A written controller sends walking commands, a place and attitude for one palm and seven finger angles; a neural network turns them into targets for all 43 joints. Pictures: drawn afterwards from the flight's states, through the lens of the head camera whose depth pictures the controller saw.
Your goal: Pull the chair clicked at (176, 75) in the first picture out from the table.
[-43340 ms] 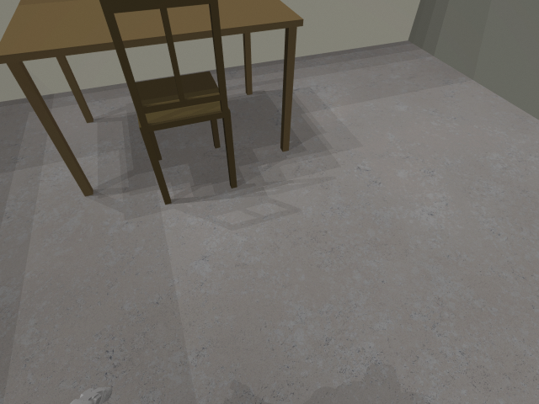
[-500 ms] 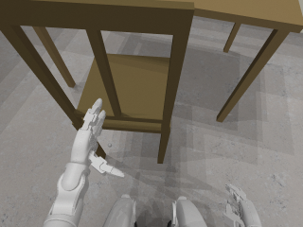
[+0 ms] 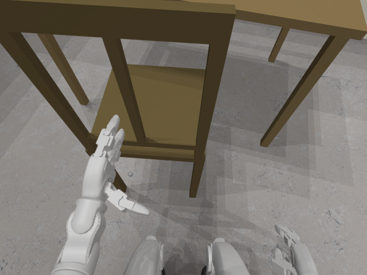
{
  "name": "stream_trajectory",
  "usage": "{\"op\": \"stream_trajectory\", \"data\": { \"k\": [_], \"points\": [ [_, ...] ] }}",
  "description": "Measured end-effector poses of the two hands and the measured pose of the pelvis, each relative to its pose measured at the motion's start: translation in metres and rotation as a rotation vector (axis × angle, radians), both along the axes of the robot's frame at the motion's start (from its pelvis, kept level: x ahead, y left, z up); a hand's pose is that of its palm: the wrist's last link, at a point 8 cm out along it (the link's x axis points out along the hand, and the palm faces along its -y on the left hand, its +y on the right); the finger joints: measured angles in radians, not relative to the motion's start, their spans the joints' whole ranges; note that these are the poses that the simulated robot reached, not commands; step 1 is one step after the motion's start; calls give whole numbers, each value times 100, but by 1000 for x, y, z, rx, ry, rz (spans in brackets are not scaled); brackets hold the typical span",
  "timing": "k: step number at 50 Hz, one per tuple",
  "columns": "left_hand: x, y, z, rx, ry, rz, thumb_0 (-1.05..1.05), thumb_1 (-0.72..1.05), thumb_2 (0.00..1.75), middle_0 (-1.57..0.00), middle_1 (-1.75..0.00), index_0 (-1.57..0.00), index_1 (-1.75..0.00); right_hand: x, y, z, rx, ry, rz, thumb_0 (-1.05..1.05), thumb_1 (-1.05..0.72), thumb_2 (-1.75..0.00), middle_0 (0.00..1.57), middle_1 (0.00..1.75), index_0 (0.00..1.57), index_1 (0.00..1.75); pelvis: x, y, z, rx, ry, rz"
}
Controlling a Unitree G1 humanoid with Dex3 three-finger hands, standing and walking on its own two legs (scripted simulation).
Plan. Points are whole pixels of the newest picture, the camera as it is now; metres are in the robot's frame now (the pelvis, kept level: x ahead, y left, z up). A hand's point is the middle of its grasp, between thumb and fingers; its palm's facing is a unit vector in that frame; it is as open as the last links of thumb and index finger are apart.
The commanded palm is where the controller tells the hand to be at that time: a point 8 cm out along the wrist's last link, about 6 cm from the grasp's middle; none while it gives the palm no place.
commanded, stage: aim the fingers beside a spindle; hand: left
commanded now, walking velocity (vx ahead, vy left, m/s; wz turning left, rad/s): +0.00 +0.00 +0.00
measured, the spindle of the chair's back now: (130, 102) +0.47 +0.13 +0.06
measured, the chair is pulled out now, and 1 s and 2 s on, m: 0.22 0.22 0.22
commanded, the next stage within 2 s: none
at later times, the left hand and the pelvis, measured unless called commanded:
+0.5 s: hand (127, 176) +0.32 +0.13 +0.01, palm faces -0.08 -1.00 -0.04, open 16.9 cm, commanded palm +0.29 +0.18 +0.03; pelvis -0.01 +0.01 -0.01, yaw +0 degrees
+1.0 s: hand (122, 169) +0.32 +0.13 +0.05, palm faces -0.05 -1.00 -0.07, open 16.9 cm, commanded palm +0.30 +0.17 +0.02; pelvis -0.01 +0.00 +0.00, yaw +0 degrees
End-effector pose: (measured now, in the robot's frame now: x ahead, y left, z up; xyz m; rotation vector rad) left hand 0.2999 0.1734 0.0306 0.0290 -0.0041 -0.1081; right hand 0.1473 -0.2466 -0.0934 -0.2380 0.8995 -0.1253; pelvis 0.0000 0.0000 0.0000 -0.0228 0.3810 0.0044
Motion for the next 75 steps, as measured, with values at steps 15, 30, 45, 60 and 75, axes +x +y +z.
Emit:
{"op": "stream_trajectory", "data": {
  "k": [15, 30, 45, 60, 75],
  "points": [
    [-13, -3, 4, -16, 12, -21, -2, -50, 30, -6, -8, -6, -8, 5, 13, 3, 23, -15, 8, 1, -90, -90, 20, 30, 20, 29, 0, 7, 2, -7, -9, 2],
    [-9, 6, 7, 0, -7, 12, -2, -50, 30, -6, -8, -6, -8, -1, 13, -2, 28, 0, 9, 1, -90, -90, 20, 30, 20, 29, -5, 6, -1, -8, -11, 4],
    [-2, 6, -3, 30, -11, 57, -2, -50, 30, -6, -8, -7, -8, -3, 3, -4, 13, -6, 2, 1, -90, -90, 20, 30, 20, 29, -8, -2, -6, 1, -9, -2],
    [-8, -17, -19, -5, 77, -9, -2, -50, 30, -6, -8, -6, -8, -4, -5, 0, 4, -11, -19, 1, -90, -90, 20, 30, 20, 29, -3, -5, -3, 9, -2, -9],
    [-23, -16, -37, -37, 182, -65, -2, -50, 30, -6, -8, -6, -8, 3, -1, 2, 6, -31, -1, 1, -90, -90, 20, 30, 20, 30, -4, -2, -2, 0, -2, 1]
  ]
}}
